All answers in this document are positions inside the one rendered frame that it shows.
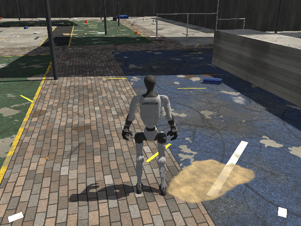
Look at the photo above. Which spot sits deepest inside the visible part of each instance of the right robot thigh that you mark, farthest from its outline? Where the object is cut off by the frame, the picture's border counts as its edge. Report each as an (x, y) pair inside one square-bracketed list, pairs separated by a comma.
[(161, 141)]

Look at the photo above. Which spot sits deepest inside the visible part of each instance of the robot left hand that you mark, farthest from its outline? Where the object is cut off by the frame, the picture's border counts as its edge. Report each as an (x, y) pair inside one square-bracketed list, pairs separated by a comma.
[(126, 133)]

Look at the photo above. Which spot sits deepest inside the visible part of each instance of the humanoid robot torso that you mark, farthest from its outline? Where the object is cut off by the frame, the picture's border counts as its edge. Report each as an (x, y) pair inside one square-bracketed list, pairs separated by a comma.
[(150, 115)]

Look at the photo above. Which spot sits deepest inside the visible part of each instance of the right robot forearm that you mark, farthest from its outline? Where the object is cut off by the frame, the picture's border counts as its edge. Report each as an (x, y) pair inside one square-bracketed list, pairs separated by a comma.
[(172, 125)]

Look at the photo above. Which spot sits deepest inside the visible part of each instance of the left robot forearm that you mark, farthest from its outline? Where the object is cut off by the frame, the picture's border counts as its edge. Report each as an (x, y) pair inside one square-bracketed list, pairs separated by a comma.
[(127, 124)]

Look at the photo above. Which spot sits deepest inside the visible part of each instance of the robot right upper arm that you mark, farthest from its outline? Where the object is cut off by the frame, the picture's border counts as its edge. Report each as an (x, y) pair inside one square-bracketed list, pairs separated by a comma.
[(167, 107)]

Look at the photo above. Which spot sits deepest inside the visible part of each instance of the robot left upper arm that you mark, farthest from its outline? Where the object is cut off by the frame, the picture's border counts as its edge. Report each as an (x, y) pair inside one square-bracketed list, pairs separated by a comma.
[(133, 107)]

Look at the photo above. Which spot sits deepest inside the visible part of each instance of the robot right hand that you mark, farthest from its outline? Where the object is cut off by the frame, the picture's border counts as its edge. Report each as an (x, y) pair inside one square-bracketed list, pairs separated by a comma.
[(171, 134)]

